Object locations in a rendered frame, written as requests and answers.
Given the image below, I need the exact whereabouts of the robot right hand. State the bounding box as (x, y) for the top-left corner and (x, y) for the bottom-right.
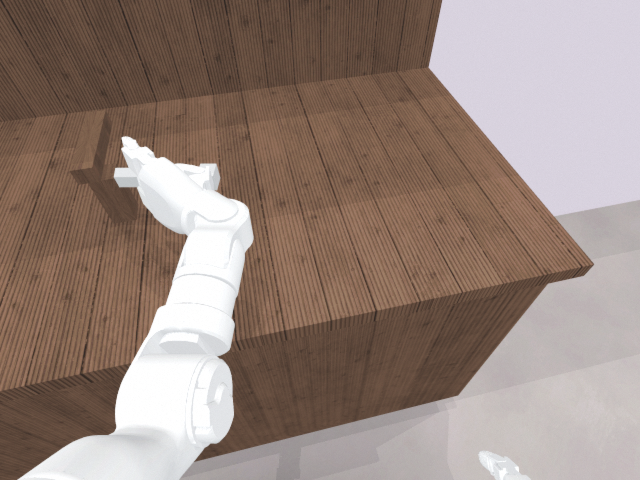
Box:
(479, 450), (531, 480)

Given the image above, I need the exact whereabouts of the robot left forearm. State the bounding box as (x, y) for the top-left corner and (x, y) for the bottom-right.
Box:
(115, 190), (254, 426)

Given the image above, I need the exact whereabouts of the tap lever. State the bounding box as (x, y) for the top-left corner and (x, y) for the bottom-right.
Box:
(114, 164), (220, 190)

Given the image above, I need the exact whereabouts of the robot left hand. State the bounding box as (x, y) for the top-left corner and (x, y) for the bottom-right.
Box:
(121, 136), (214, 234)

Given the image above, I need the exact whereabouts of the robot left upper arm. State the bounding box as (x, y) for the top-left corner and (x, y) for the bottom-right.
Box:
(18, 354), (234, 480)

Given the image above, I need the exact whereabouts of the counter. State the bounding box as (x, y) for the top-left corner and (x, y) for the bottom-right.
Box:
(0, 0), (594, 480)

